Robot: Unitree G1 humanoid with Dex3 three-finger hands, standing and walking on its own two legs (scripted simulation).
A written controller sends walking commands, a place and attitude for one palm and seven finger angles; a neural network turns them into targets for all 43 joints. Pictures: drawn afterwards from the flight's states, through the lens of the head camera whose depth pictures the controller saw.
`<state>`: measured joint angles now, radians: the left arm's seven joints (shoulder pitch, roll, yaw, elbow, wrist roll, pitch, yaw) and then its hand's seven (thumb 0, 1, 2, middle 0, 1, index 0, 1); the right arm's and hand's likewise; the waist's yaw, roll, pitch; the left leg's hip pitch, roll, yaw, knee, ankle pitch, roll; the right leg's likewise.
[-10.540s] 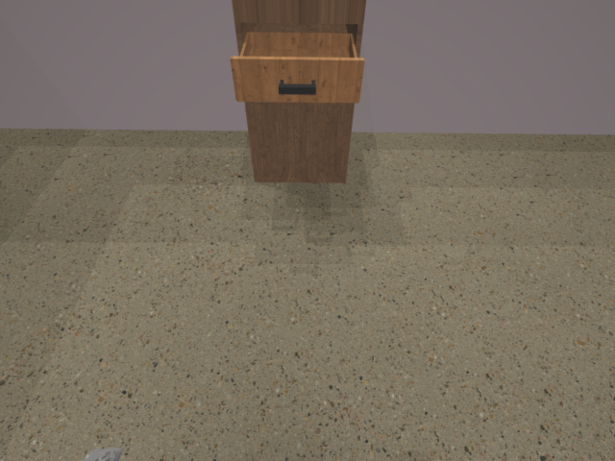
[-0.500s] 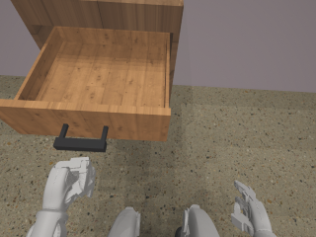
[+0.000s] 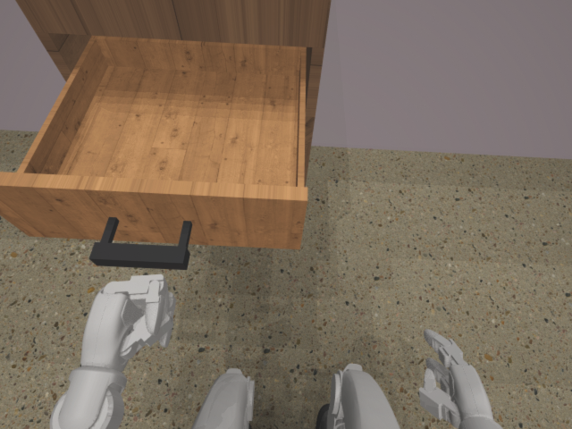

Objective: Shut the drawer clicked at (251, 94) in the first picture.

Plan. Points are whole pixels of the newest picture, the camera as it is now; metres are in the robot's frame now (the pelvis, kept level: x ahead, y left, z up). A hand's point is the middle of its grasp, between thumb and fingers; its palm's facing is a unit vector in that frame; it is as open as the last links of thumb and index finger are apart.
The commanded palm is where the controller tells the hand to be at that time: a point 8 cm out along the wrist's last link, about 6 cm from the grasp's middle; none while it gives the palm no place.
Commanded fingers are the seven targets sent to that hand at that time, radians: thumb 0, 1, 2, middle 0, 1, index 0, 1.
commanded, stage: push the drawer shut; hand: left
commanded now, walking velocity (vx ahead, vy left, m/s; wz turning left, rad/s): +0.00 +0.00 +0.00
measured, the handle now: (145, 241) +0.35 +0.21 +0.04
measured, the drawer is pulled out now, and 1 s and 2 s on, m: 0.29 0.22 0.09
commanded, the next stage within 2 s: none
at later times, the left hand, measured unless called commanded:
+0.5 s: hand (176, 291) +0.29 +0.16 +0.03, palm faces -0.03 -1.00 -0.06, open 3.1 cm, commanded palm +0.28 +0.20 +0.04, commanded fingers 0.00 0.90 0.90 -1.40 -1.60 -1.40 -1.60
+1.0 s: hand (186, 245) +0.35 +0.16 +0.03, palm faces -0.02 -1.00 -0.07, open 3.2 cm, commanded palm +0.34 +0.21 +0.04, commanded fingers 0.00 0.90 0.90 -1.40 -1.60 -1.40 -1.60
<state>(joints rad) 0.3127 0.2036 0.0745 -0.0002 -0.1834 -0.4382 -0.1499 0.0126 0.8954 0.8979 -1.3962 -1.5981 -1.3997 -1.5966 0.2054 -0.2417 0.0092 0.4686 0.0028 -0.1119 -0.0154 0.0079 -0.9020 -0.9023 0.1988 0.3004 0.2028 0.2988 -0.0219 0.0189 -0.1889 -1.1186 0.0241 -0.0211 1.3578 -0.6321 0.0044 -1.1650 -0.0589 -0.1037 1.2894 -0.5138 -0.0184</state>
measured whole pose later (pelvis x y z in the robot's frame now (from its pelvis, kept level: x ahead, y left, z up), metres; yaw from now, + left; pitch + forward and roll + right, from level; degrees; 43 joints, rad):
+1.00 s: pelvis -0.01 +0.00 +0.01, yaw +0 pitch +23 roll -1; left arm -0.18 0.23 0.13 0.43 -0.15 -0.44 -0.12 0.02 0.88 0.94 -1.40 -1.60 -1.40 -1.60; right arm 0.22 -0.26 0.02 0.57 0.00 -0.08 -0.02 0.01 -0.90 -0.90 0.20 0.30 0.20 0.30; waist -0.05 0.01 -0.17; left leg -1.11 0.02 -0.01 1.30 -0.59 0.00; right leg -1.16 -0.06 -0.09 1.24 -0.48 -0.02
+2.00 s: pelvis -0.01 +0.00 +0.00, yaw -1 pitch +27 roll -2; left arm -0.75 0.38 0.34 1.03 -0.08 -0.53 -0.16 0.03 0.83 0.91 -1.40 -1.60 -1.40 -1.60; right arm 0.29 -0.27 0.03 0.62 -0.03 0.01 0.00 0.00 -0.90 -0.90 0.20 0.30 0.20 0.30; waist -0.15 0.02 -0.14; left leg -1.20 0.03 0.00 1.32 -0.58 0.01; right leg -1.26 -0.04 -0.08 1.24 -0.45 -0.01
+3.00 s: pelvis -0.03 +0.01 -0.03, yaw -3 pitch +33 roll -6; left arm -1.21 0.68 0.42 1.31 0.05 -0.39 -0.19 -0.03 0.60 0.91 -1.40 -1.60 -1.40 -1.60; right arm 0.36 -0.27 0.10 0.62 -0.07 0.05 0.02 0.00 -0.90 -0.90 0.20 0.30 0.20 0.30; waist -0.28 0.03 -0.11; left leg -1.44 0.05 -0.05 1.44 -0.58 0.02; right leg -1.45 -0.03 -0.13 1.29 -0.42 -0.01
